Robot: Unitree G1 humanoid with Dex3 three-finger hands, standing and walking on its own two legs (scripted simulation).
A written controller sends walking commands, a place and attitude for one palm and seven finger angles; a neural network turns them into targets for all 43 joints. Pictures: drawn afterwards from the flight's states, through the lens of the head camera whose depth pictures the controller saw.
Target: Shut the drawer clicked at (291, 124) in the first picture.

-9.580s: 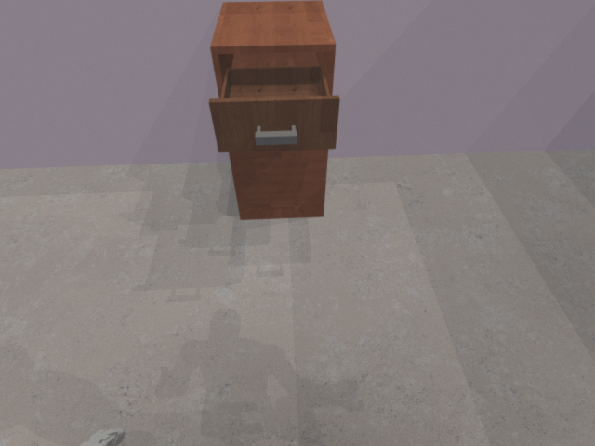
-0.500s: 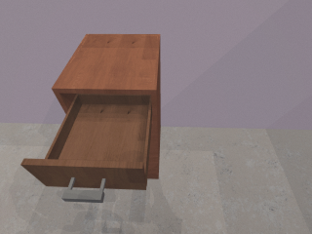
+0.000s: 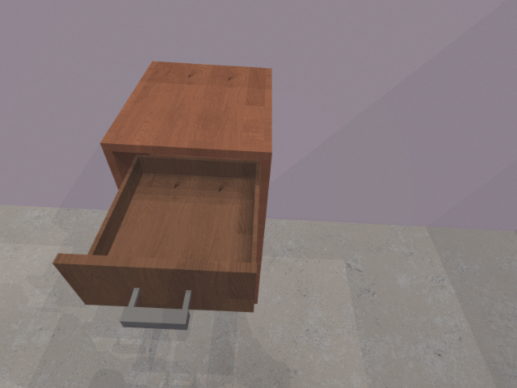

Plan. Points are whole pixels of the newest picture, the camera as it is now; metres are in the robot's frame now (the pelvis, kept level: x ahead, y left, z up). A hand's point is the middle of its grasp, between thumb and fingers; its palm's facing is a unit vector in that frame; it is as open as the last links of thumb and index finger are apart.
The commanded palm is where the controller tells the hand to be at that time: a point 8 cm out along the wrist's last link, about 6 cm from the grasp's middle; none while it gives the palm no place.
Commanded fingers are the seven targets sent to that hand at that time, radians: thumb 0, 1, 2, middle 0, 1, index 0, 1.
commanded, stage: look again from close up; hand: left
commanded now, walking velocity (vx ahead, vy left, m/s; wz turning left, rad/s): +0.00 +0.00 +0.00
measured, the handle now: (159, 306) +0.27 +0.20 -0.08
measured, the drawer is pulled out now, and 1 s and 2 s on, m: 0.30 0.29 0.29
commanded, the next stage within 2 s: raise the hand and make a fist in 0.16 s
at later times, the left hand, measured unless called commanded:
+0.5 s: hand (124, 352) +0.18 +0.21 -0.02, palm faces +0.25 -0.96 -0.13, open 6.8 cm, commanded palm +0.09 +0.23 -0.06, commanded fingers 0.00 0.90 0.90 -0.46 -0.58 -0.46 -0.58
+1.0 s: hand (154, 385) +0.14 +0.16 -0.03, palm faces +0.06 -1.00 -0.04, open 4.3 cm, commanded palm +0.09 +0.22 -0.03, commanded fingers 0.00 0.90 0.90 -0.96 -1.12 -0.96 -1.12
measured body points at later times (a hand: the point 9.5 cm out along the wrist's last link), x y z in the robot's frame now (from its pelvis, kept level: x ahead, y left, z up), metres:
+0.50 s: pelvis -0.01 +0.03 -0.02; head -0.02 +0.01 +0.43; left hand +0.16 +0.26 -0.01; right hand +0.11 -0.23 -0.12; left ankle +0.02 +0.09 -0.74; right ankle +0.00 -0.08 -0.74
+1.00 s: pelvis -0.01 -0.01 -0.09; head +0.04 -0.02 +0.36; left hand +0.13 +0.21 -0.02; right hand +0.21 -0.19 -0.17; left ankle +0.02 +0.09 -0.74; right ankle +0.00 -0.09 -0.74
